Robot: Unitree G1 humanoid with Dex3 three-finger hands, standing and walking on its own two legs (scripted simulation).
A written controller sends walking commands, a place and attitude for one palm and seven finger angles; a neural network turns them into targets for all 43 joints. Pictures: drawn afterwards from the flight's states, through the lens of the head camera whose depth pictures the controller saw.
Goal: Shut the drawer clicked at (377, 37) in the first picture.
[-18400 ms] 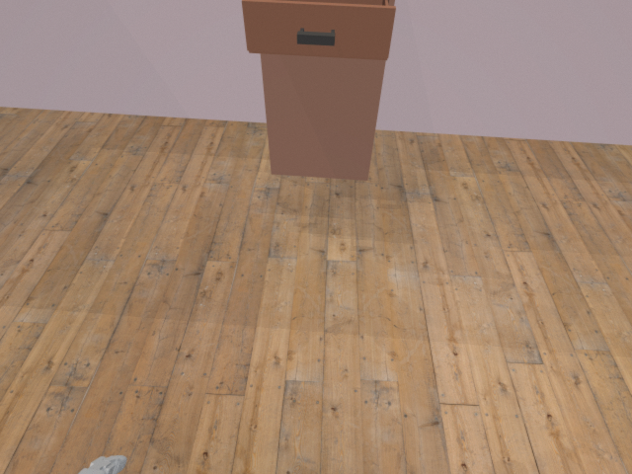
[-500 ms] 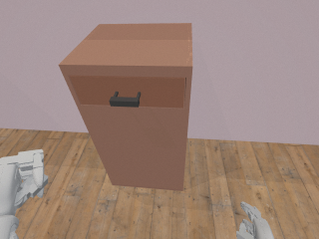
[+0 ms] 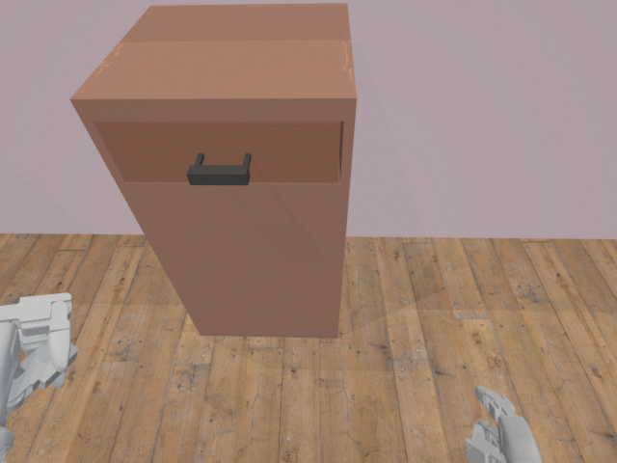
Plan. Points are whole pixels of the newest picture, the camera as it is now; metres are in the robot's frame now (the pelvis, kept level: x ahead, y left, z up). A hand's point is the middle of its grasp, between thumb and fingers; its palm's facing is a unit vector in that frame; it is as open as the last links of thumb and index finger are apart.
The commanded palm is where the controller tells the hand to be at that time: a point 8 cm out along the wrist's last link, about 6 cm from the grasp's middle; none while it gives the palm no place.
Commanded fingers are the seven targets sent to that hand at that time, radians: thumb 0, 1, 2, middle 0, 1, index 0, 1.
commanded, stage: step back with the hand held close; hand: left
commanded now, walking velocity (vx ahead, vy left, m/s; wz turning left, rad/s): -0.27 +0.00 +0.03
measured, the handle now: (221, 166) +0.60 +0.20 +0.03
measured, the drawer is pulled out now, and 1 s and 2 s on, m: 0.00 0.00 0.00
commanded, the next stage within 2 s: stop stepping back and stand still in 1.00 s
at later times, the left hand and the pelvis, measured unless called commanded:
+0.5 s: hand out of the picture +0.10 +0.26 +0.15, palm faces +0.38 -0.79 -0.48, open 3.2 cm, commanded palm +0.04 +0.30 +0.17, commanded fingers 0.00 0.90 0.90 -1.40 -1.60 -1.40 -1.60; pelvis -0.09 +0.01 -0.02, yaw +1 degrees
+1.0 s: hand out of the picture +0.03 +0.24 +0.15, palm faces +0.32 -0.85 -0.42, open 3.2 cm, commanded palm -0.03 +0.29 +0.17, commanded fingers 0.00 0.90 0.90 -1.40 -1.60 -1.40 -1.60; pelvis -0.17 +0.01 -0.02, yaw -2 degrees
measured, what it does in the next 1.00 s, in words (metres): walks backwards: right foot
